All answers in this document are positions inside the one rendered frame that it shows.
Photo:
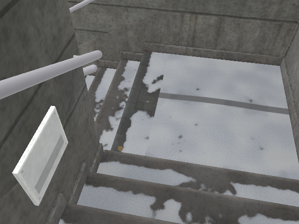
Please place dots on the stairs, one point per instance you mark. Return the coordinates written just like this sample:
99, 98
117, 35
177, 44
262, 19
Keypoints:
135, 189
109, 91

